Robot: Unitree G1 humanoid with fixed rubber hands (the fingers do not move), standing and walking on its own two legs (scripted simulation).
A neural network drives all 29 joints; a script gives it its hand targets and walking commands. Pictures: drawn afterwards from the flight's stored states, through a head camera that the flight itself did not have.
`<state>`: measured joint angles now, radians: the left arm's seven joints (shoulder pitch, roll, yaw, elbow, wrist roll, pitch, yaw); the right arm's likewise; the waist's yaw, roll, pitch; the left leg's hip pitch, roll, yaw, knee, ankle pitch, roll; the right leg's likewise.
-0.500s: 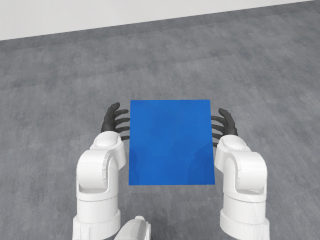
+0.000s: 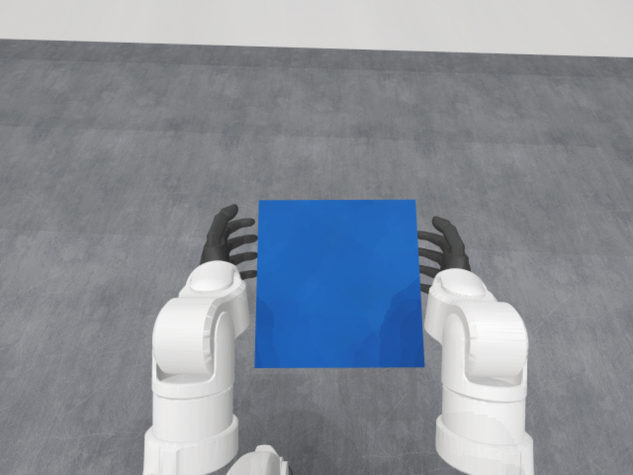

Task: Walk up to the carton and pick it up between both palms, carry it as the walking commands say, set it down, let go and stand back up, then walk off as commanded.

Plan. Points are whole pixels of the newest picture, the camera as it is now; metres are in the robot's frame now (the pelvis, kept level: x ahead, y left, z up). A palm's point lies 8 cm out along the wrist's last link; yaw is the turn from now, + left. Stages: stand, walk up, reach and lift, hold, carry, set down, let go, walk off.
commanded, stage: carry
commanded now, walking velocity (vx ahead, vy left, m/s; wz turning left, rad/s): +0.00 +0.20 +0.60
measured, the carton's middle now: (333, 286) +0.35 -0.03 +0.00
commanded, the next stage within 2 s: none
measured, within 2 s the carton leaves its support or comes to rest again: neither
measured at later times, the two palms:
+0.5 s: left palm out of the picture +0.23 +0.35 +0.10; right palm (215, 312) +0.28 +0.11 +0.09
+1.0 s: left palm out of the picture +0.07 +0.56 +0.10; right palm out of the picture +0.18 +0.33 +0.09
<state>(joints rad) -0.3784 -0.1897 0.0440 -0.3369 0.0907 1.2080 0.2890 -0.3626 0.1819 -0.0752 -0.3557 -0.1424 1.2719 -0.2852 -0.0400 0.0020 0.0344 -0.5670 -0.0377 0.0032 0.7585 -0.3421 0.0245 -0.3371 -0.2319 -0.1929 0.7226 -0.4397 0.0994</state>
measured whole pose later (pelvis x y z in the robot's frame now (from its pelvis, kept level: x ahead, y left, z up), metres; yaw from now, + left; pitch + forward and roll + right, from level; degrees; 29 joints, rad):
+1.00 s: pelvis -0.15 +0.30 -0.01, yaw +33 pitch +3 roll +0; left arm -0.38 -0.19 0.05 -0.33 0.08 1.20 0.30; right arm -0.35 0.18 -0.06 -0.34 -0.14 1.28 -0.29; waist -0.06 0.00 0.06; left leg -0.54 -0.05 0.01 0.74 -0.23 0.03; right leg -0.37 -0.26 -0.16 0.90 -0.56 0.10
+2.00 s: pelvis -0.34 +0.36 +0.00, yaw +48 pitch +1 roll -3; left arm -0.37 -0.19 0.06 -0.25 0.08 1.25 0.28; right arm -0.31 0.17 -0.06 -0.27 -0.14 1.30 -0.27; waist 0.01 0.03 -0.06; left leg -0.56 -0.02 0.01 0.62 -0.07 0.02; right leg -0.36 -0.02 -0.18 0.71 -0.41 -0.03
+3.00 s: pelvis -0.33 +0.31 +0.02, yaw +51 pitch +0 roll +1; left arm -0.35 -0.18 0.12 -0.05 0.09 1.16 0.23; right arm -0.32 0.17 -0.07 -0.06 -0.14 1.23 -0.27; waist -0.01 0.01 -0.07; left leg -0.41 -0.01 0.01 0.51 -0.12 0.03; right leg -0.30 -0.02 -0.19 0.59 -0.31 -0.08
